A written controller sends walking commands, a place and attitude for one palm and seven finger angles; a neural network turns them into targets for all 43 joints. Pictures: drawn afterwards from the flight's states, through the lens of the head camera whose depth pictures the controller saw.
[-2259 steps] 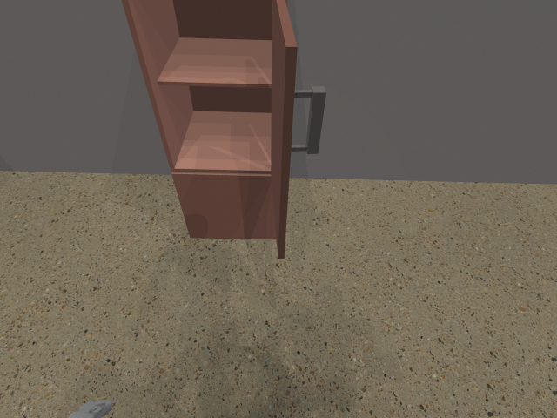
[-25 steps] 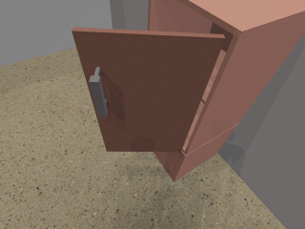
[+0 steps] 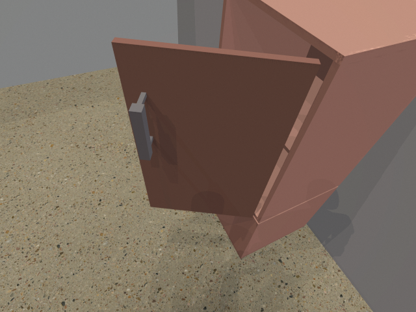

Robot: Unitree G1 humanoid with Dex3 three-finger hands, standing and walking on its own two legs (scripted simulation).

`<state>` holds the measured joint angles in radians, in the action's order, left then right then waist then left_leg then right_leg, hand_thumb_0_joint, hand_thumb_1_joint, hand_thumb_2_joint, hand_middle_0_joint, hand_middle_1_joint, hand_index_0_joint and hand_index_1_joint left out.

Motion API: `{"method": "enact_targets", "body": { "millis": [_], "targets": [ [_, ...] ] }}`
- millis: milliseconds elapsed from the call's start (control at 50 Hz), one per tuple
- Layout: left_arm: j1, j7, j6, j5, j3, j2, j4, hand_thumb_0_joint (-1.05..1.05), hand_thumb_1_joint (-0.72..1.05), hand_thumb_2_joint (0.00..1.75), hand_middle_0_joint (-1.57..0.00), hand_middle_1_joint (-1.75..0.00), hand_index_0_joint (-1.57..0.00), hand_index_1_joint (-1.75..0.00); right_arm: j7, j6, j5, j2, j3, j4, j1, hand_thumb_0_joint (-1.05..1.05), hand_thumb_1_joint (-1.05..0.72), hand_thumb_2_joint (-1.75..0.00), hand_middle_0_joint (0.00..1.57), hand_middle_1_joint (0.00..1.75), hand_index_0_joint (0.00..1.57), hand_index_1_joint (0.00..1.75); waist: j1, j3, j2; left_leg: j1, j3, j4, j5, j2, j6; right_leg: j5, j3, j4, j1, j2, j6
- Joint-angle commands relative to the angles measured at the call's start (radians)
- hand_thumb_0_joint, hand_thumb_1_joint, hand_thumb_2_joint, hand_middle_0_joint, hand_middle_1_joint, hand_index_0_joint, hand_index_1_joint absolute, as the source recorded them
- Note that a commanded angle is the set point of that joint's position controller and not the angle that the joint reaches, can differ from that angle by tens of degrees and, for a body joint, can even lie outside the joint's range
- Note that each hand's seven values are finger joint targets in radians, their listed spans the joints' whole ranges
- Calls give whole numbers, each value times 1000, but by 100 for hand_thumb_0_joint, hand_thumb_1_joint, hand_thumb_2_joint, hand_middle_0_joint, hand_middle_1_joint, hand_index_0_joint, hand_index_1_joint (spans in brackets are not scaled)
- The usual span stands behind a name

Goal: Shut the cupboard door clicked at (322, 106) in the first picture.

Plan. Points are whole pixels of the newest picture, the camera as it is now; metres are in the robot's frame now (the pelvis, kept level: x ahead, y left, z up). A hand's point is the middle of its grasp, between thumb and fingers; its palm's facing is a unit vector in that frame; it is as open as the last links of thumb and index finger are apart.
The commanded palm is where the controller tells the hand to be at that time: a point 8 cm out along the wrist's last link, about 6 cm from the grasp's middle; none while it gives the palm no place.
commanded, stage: come to a stop and stand still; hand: left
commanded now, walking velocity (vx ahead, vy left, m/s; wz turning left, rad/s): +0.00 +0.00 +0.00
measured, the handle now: (144, 127) +0.45 +0.19 +0.08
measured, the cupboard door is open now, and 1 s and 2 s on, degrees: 59 59 59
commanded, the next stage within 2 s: look again from close up in 1.26 s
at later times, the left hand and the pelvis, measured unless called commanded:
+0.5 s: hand out of the picture +0.03 +0.21 -0.17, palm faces -0.02 -0.97 -0.23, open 7.4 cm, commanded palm none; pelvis +0.01 +0.02 +0.00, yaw -1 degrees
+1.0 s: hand out of the picture +0.04 +0.19 -0.18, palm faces -0.02 -0.99 -0.16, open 7.4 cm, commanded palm none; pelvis +0.04 +0.03 +0.00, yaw -1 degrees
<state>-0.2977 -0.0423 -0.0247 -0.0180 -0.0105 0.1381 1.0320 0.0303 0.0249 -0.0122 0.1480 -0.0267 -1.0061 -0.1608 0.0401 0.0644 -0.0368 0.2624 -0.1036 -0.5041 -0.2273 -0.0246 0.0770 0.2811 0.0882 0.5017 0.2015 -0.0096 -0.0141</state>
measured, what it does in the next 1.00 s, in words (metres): shifts its weight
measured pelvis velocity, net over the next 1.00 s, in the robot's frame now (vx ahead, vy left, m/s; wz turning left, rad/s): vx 0.04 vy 0.03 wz -0.02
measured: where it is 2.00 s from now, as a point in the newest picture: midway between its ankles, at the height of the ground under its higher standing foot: outside the picture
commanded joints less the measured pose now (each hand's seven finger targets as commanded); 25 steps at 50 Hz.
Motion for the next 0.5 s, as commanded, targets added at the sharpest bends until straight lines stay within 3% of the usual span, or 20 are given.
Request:
{"method": "enact_targets", "body": {
  "millis": [0,20,40,60,80,100,160,200,240,480],
  "targets": [
    [-67,-1,21,-7,-19,104,-40,0,90,90,-20,-30,-20,-30,-3,-4,0,94,-18,40,-70,0,-90,-90,20,30,20,30,-35,-56,-11,-44,147,100,7,125,-23,-90,-181,-134,52,-149,-47],
    [-55,1,22,-6,-17,103,-42,0,90,90,-20,-30,-20,-30,-5,-4,0,93,-15,36,-71,0,-90,-90,20,30,20,30,-41,-45,-11,-45,148,109,-28,120,-27,-36,-185,-148,76,-152,-49],
    [-131,-34,44,-16,-9,117,-37,0,90,90,-20,-30,-20,-30,-9,-22,4,159,-20,110,-14,0,-90,-90,20,30,20,30,-25,-48,114,-85,126,-50,88,129,-57,-269,-219,-141,87,-166,-40],
    [-50,-28,52,-8,-15,183,-87,0,90,90,-20,-30,-20,-30,-20,-19,2,100,-13,116,-70,0,-90,-90,20,30,20,30,-73,-121,75,-51,112,-40,-54,87,-61,-18,-238,-131,68,-195,-74],
    [-26,-21,52,-7,-18,176,-98,0,90,90,-20,-30,-20,-30,-23,-21,-4,107,-14,109,-64,0,-90,-90,20,30,20,30,-72,-76,119,-55,124,2,-71,87,-55,102,-238,-122,136,-185,-89],
    [-23,-19,59,-8,-17,166,-104,0,90,90,-20,-30,-20,-30,-25,-28,-9,104,-6,111,-89,0,-90,-90,20,30,20,30,-73,-91,128,-50,142,27,-22,105,-47,48,-197,-99,114,-160,-86],
    [-56,-9,44,-8,-6,126,-95,0,90,90,-20,-30,-20,-30,-23,-30,-5,130,-7,125,-81,0,-90,-90,20,30,20,30,-52,-3,49,50,227,150,-164,148,-9,114,-114,-56,118,-75,-45],
    [-72,-4,39,-12,-2,115,-91,0,90,90,-20,-30,-20,-30,-23,-32,-8,135,-8,129,-78,0,-90,-90,20,30,20,30,-37,42,25,109,243,204,-227,152,-1,101,-101,-47,101,-67,-42],
    [-83,-1,39,-10,-1,117,-92,0,90,90,-20,-30,-20,-30,-25,-36,-9,147,-5,124,-85,0,-90,-90,20,30,20,30,-32,35,9,112,244,227,-253,150,-2,105,-108,-48,90,-66,-39],
    [-56,3,45,1,8,143,-66,0,90,90,-20,-30,-20,-30,-19,-61,-3,146,17,30,-135,0,-90,-90,20,30,20,30,-33,-33,39,-5,196,220,-39,142,-11,-34,-126,-93,22,-96,-33]
  ]
}}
